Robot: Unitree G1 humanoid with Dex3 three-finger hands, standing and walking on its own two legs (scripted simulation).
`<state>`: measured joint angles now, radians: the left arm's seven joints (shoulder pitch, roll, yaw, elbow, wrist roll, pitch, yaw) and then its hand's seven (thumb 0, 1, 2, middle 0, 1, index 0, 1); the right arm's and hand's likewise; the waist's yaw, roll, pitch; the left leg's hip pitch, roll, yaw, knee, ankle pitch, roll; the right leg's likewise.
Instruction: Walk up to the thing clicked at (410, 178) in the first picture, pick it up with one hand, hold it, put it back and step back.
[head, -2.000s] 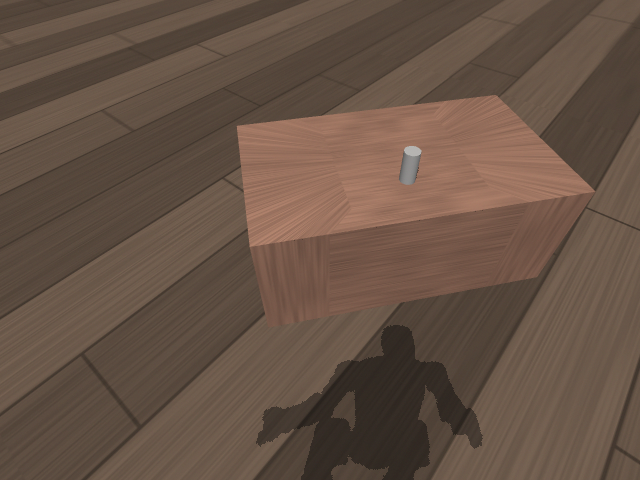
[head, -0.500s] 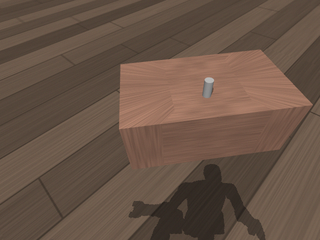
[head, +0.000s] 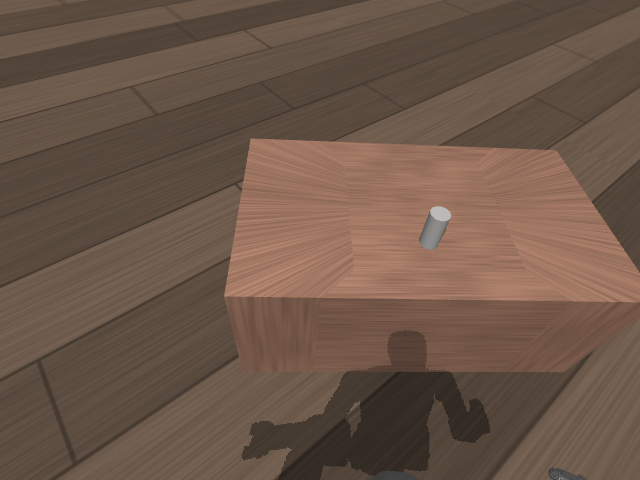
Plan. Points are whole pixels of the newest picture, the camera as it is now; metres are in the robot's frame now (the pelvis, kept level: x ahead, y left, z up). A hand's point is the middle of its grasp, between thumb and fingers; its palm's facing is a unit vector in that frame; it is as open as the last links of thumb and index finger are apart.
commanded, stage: walk up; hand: right
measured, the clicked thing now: (434, 228) +0.75 -0.27 -0.26
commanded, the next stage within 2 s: stand in 1.78 s
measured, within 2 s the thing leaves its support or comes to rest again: neither
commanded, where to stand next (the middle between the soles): +0.26 -0.07 m, yaw +2 degrees
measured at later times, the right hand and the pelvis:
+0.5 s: hand (564, 428) +0.24 -0.35 -0.14, palm faces -0.12 +0.92 -0.37, open 7.4 cm; pelvis +0.15 -0.09 +0.00, yaw +2 degrees
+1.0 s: hand (534, 383) +0.31 -0.33 -0.15, palm faces -0.08 +0.94 -0.34, open 7.4 cm; pelvis +0.18 -0.08 +0.00, yaw +3 degrees
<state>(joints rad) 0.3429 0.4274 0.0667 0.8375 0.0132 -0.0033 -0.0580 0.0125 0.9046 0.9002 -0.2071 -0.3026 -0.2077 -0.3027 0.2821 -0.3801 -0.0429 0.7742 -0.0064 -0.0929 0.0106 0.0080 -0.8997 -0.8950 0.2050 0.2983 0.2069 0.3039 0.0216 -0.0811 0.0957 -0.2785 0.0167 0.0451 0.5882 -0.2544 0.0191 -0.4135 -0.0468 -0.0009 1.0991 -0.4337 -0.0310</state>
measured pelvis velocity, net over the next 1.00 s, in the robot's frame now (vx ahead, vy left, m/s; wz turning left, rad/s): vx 0.18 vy -0.08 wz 0.05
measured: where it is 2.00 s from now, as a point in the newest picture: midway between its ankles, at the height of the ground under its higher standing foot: outside the picture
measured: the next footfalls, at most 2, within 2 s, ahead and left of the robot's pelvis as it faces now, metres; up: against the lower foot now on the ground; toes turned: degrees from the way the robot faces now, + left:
right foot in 0.20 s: +0.22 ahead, -0.22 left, +0.00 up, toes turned +1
left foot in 0.56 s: +0.29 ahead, +0.04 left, +0.00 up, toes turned +4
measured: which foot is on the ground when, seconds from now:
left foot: down 0.00-0.22, up 0.24-0.54, down 0.56-1.00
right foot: up 0.00-0.18, down 0.20-1.00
